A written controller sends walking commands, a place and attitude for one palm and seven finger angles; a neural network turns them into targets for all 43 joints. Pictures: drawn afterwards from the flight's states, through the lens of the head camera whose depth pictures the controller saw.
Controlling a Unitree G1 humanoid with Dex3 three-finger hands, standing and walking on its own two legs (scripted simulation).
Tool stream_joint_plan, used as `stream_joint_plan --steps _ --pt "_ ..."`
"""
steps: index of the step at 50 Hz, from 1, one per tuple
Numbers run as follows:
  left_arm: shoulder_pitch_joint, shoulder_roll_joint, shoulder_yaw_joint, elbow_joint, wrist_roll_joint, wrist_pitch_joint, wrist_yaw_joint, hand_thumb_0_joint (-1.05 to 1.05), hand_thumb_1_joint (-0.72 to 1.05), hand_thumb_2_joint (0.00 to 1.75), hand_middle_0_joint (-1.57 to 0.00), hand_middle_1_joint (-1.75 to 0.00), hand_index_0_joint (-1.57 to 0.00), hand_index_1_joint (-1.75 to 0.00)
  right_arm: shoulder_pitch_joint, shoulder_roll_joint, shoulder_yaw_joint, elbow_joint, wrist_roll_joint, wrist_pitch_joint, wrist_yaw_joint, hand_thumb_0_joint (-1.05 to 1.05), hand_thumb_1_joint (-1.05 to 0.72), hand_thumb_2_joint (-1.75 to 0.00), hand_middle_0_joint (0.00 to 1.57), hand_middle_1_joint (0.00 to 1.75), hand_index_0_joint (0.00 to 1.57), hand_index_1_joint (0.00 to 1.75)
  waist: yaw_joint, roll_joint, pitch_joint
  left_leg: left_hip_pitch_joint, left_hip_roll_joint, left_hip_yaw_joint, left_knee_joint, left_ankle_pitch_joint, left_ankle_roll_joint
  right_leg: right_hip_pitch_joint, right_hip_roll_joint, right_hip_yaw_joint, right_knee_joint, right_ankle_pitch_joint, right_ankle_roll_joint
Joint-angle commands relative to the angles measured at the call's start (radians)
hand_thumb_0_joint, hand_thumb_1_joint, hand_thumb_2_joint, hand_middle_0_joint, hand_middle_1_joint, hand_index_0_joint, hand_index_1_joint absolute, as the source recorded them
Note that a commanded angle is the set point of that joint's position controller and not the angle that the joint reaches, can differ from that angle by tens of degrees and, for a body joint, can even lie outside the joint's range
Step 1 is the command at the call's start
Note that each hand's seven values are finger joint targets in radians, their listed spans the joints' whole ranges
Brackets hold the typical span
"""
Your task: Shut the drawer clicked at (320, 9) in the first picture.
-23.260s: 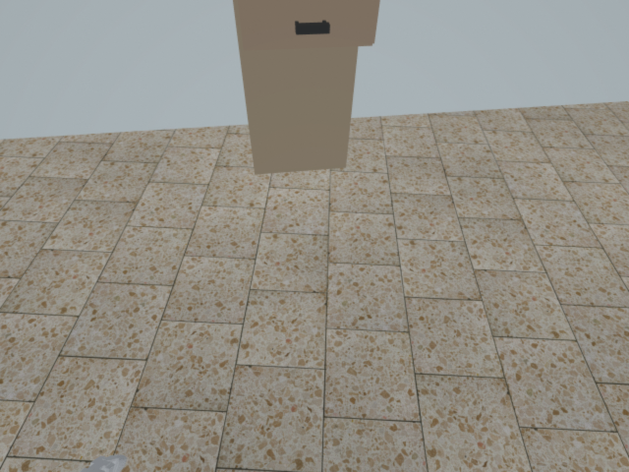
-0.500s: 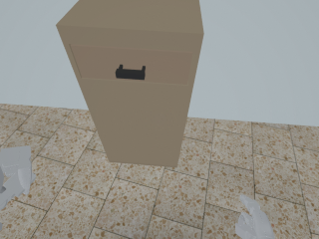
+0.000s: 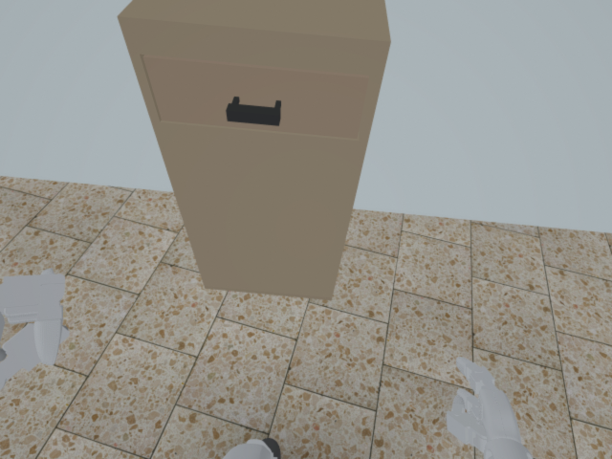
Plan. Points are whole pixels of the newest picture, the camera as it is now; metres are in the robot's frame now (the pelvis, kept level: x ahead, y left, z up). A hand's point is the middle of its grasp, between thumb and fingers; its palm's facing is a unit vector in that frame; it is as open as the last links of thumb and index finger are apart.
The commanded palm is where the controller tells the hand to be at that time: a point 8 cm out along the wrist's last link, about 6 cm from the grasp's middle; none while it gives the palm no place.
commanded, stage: step back with the hand held close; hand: left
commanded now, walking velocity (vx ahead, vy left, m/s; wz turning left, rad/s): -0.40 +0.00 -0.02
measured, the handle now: (255, 108) +0.72 +0.13 +0.05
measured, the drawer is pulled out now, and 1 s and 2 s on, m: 0.00 0.00 0.00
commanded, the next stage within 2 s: stop stepping back and stand still in 0.20 s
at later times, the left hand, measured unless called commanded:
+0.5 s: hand out of the picture +0.11 +0.28 +0.18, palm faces +0.31 -0.89 -0.34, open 3.2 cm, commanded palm +0.06 +0.33 +0.18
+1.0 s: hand out of the picture +0.06 +0.33 +0.17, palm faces +0.31 -0.88 -0.36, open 3.3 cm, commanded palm -0.01 +0.38 +0.18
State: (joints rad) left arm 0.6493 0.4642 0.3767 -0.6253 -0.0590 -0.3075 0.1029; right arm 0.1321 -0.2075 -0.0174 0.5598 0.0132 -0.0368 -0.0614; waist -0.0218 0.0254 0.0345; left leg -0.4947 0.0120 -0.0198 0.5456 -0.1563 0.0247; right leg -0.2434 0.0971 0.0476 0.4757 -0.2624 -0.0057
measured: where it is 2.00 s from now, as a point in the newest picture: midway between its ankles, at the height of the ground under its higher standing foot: outside the picture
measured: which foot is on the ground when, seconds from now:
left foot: down 0.00-0.36, up 0.38-0.44, down 0.46-0.70, up 0.72-0.90, down 0.92-1.00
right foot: down 0.00-0.12, up 0.14-0.34, down 0.36-0.50, up 0.52-0.70, down 0.72-1.00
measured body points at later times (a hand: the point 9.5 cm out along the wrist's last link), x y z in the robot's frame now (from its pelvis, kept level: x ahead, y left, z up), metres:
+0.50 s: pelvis -0.09 +0.06 -0.02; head -0.11 +0.10 +0.43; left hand +0.09 +0.33 +0.19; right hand +0.06 -0.18 -0.08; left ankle +0.01 +0.11 -0.73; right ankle -0.17 -0.10 -0.73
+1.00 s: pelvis -0.16 +0.11 -0.01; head -0.17 +0.13 +0.44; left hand +0.04 +0.37 +0.19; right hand -0.04 -0.15 -0.08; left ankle -0.10 +0.23 -0.73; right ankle -0.17 +0.01 -0.70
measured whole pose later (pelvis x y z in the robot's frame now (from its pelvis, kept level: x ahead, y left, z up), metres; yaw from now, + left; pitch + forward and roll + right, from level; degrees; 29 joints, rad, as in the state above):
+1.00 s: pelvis -0.16 +0.11 -0.01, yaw -5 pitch -3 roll +0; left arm 0.54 0.37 0.38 -0.57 -0.03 -0.19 0.15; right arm 0.25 -0.18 -0.01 0.65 -0.01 -0.13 -0.07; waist -0.05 -0.07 0.00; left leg -0.32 0.03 0.04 0.64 -0.28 0.01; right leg -0.39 0.01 -0.03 0.95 -0.49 -0.02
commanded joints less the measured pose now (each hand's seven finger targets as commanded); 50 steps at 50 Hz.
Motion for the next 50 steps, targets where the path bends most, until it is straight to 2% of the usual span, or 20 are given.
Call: stream_joint_plan --steps 1,4,6,9,15,17,19,21,23,24,26,29,31,34,35,37,43,45,47,50 --pt "-0.024 0.134 0.134 -0.110 -0.019 -0.041 0.047 0.00 0.90 0.90 -1.40 -1.60 -1.40 -1.60 -0.047 -0.110 -0.045 -0.120 -0.006 -0.037 -0.014 0.00 -0.90 -0.90 0.20 0.30 0.20 0.30 -0.013 -0.080 -0.075 0.328 -0.006 -0.039 0.109 -0.072 -0.018 -0.338 -0.247 0.131 -0.221 0.015 -0.070" --pt "-0.064 0.130 0.105 -0.146 -0.013 -0.061 0.037 0.00 0.90 0.90 -1.40 -1.60 -1.40 -1.60 -0.055 -0.148 -0.041 -0.138 -0.006 -0.059 -0.024 0.00 -0.90 -0.90 0.20 0.30 0.20 0.30 -0.008 0.070 -0.045 0.276 0.106 -0.185 -0.171 -0.178 0.022 -0.269 -0.074 0.006 -0.092 -0.109 -0.003" --pt "-0.083 0.123 0.135 -0.162 0.009 -0.080 0.027 0.00 0.90 0.90 -1.40 -1.60 -1.40 -1.60 -0.064 -0.194 -0.051 -0.154 -0.021 -0.092 -0.025 0.00 -0.90 -0.90 0.20 0.30 0.20 0.30 0.006 0.306 -0.084 -0.143 0.300 -0.435 -0.570 -0.718 0.107 0.159 0.075 -0.026 0.319 -0.146 0.023" --pt "-0.085 0.128 0.142 -0.171 0.011 -0.062 0.023 0.00 0.90 0.90 -1.40 -1.60 -1.40 -1.60 -0.053 -0.141 -0.056 -0.133 -0.041 -0.098 -0.005 0.00 -0.90 -0.90 0.20 0.30 0.20 0.30 0.040 0.162 -0.153 -0.124 0.282 -0.307 -0.507 -0.504 0.092 0.162 0.060 -0.023 0.531 -0.237 -0.005" --pt "-0.054 0.120 0.101 -0.231 -0.029 -0.045 0.030 0.00 0.90 0.90 -1.40 -1.60 -1.40 -1.60 0.013 -0.099 -0.046 -0.070 -0.047 -0.115 0.029 0.00 -0.90 -0.90 0.20 0.30 0.20 0.30 0.038 0.172 -0.259 0.317 0.174 -0.064 -0.350 -0.156 -0.064 0.032 -0.025 -0.098 -0.097 -0.283 -0.045" --pt "-0.072 0.163 0.131 -0.226 -0.014 -0.046 0.039 0.00 0.90 0.90 -1.40 -1.60 -1.40 -1.60 0.071 -0.102 -0.055 -0.037 -0.038 -0.100 0.016 0.00 -0.90 -0.90 0.20 0.30 0.20 0.30 -0.005 -0.086 -0.220 0.533 0.041 0.012 0.167 -0.096 -0.083 -0.341 -0.287 0.135 -0.351 -0.201 -0.126" --pt "-0.184 0.163 0.127 -0.209 -0.013 -0.008 0.045 0.00 0.90 0.90 -1.40 -1.60 -1.40 -1.60 -0.001 -0.102 -0.028 -0.056 -0.050 -0.102 0.003 0.00 -0.90 -0.90 0.20 0.30 0.20 0.30 0.003 -0.148 -0.106 0.423 0.020 -0.038 0.439 -0.154 -0.070 -0.461 -0.415 0.142 -0.323 -0.270 -0.185" --pt "-0.229 0.066 0.048 -0.104 -0.003 0.051 0.029 0.00 0.90 0.90 -1.40 -1.60 -1.40 -1.60 -0.019 -0.121 -0.034 -0.064 -0.013 -0.098 -0.014 0.00 -0.90 -0.90 0.20 0.30 0.20 0.30 -0.030 -0.223 0.040 0.351 0.036 -0.063 0.311 -0.176 -0.037 -0.459 -0.307 0.042 -0.209 -0.366 -0.125" --pt "-0.231 0.078 0.072 -0.107 0.000 0.075 0.030 0.00 0.90 0.90 -1.40 -1.60 -1.40 -1.60 -0.037 -0.131 -0.010 -0.079 -0.009 -0.109 -0.034 0.00 -0.90 -0.90 0.20 0.30 0.20 0.30 -0.022 0.120 0.099 0.276 0.077 -0.140 -0.112 -0.224 -0.008 -0.349 -0.144 -0.056 0.028 -0.315 -0.037" --pt "-0.239 0.099 0.094 -0.160 0.000 0.059 0.036 0.00 0.90 0.90 -1.40 -1.60 -1.40 -1.60 -0.019 -0.137 0.000 -0.091 -0.007 -0.133 -0.035 0.00 -0.90 -0.90 0.20 0.30 0.20 0.30 -0.010 0.283 0.047 0.217 0.162 -0.346 -0.320 -0.272 0.029 -0.212 -0.053 -0.075 0.168 -0.245 0.006" --pt "-0.175 0.140 0.144 -0.241 -0.005 0.035 0.046 0.00 0.90 0.90 -1.40 -1.60 -1.40 -1.60 -0.029 -0.109 0.001 -0.101 -0.025 -0.154 -0.014 0.00 -0.90 -0.90 0.20 0.30 0.20 0.30 0.024 0.321 -0.098 0.176 0.228 -0.514 -0.603 -0.728 -0.130 -0.076 0.019 -0.030 0.416 -0.317 -0.013" --pt "0.045 0.104 0.125 -0.274 -0.009 0.045 0.036 0.00 0.90 0.90 -1.40 -1.60 -1.40 -1.60 -0.018 -0.094 -0.006 -0.120 -0.035 -0.150 0.017 0.00 -0.90 -0.90 0.20 0.30 0.20 0.30 0.046 0.133 -0.170 0.152 0.180 -0.261 -0.531 -0.484 -0.106 0.085 0.018 -0.082 0.316 -0.248 -0.025" --pt "0.103 0.074 0.092 -0.276 -0.001 0.063 0.035 0.00 0.90 0.90 -1.40 -1.60 -1.40 -1.60 -0.018 -0.105 -0.010 -0.131 -0.037 -0.132 0.026 0.00 -0.90 -0.90 0.20 0.30 0.20 0.30 0.042 0.194 -0.159 0.082 0.133 -0.134 -0.492 -0.423 -0.080 0.201 0.024 -0.138 0.152 -0.278 -0.035" --pt "0.086 0.111 0.118 -0.240 0.013 0.089 0.040 0.00 0.90 0.90 -1.40 -1.60 -1.40 -1.60 0.018 -0.101 -0.023 -0.112 -0.030 -0.085 0.013 0.00 -0.90 -0.90 0.20 0.30 0.20 0.30 0.032 -0.062 -0.144 0.064 -0.007 0.070 -0.013 -0.275 -0.075 0.179 -0.142 -0.018 -0.206 -0.230 -0.087" --pt "0.020 0.129 0.132 -0.256 0.009 0.093 0.037 0.00 0.90 0.90 -1.40 -1.60 -1.40 -1.60 0.011 -0.109 -0.035 -0.098 -0.022 -0.068 0.011 0.00 -0.90 -0.90 0.20 0.30 0.20 0.30 0.023 -0.216 -0.105 0.071 -0.056 0.074 0.433 -0.209 -0.056 -0.071 -0.358 0.190 -0.292 -0.258 -0.184" --pt "-0.170 0.152 0.173 -0.231 -0.002 0.084 0.044 0.00 0.90 0.90 -1.40 -1.60 -1.40 -1.60 0.008 -0.101 -0.026 -0.078 -0.027 -0.061 0.012 0.00 -0.90 -0.90 0.20 0.30 0.20 0.30 -0.016 -0.191 -0.079 -0.055 0.005 -0.043 0.760 -0.224 -0.043 -0.241 -0.481 0.267 -0.308 -0.454 -0.259" --pt "-0.189 0.062 0.064 -0.131 0.024 0.066 0.068 0.00 0.90 0.90 -1.40 -1.60 -1.40 -1.60 -0.013 -0.106 -0.013 -0.060 -0.024 -0.117 -0.037 0.00 -0.90 -0.90 0.20 0.30 0.20 0.30 -0.013 -0.032 0.022 0.243 0.036 0.116 0.007 -0.250 0.012 -0.212 -0.294 0.020 -0.100 -0.470 -0.137" --pt "-0.195 0.055 0.051 -0.225 0.017 0.039 0.070 0.00 0.90 0.90 -1.40 -1.60 -1.40 -1.60 0.011 -0.140 -0.015 -0.084 -0.024 -0.146 -0.039 0.00 -0.90 -0.90 0.20 0.30 0.20 0.30 -0.006 0.257 0.017 0.333 0.189 -0.208 -0.254 -0.325 0.095 -0.269 -0.123 -0.102 0.252 -0.322 -0.032" --pt "-0.185 0.122 0.114 -0.262 0.027 0.013 0.059 0.00 0.90 0.90 -1.40 -1.60 -1.40 -1.60 0.029 -0.119 -0.023 -0.064 -0.030 -0.161 -0.015 0.00 -0.90 -0.90 0.20 0.30 0.20 0.30 -0.018 0.302 -0.003 0.257 0.366 -0.566 -0.406 -0.473 0.197 -0.335 -0.071 -0.045 0.636 -0.329 0.006" --pt "-0.010 0.103 0.138 -0.253 0.027 0.023 0.060 0.00 0.90 0.90 -1.40 -1.60 -1.40 -1.60 0.000 -0.097 -0.021 -0.084 -0.019 -0.160 0.020 0.00 -0.90 -0.90 0.20 0.30 0.20 0.30 0.021 0.154 0.009 0.093 0.285 -0.310 -0.354 -0.394 0.146 -0.156 -0.133 -0.035 0.447 -0.184 -0.009"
